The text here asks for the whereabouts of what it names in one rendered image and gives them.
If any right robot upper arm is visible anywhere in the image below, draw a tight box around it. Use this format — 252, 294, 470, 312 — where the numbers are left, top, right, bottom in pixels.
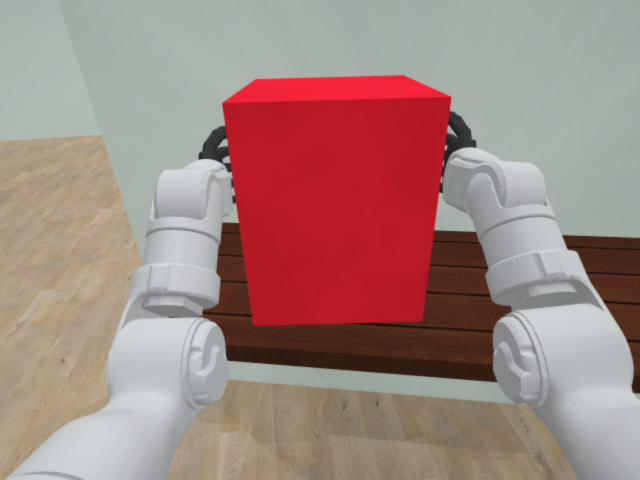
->
493, 303, 640, 480

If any carton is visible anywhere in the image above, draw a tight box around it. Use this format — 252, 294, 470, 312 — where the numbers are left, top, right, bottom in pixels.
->
222, 75, 451, 326

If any left robot upper arm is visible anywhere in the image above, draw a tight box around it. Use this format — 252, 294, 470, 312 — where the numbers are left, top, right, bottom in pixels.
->
5, 317, 229, 480

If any table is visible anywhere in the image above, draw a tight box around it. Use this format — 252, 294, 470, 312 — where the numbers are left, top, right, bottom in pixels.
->
169, 222, 640, 394

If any left robot hand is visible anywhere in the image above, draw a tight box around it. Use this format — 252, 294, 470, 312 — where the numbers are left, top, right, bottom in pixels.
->
198, 126, 236, 204

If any robot left forearm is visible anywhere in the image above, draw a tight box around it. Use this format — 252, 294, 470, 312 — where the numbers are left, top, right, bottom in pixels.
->
106, 159, 233, 395

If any right robot hand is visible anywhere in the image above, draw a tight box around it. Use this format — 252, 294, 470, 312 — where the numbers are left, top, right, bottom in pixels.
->
439, 111, 476, 193

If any robot right forearm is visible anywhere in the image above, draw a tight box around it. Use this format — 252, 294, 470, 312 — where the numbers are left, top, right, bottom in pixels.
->
442, 147, 634, 382

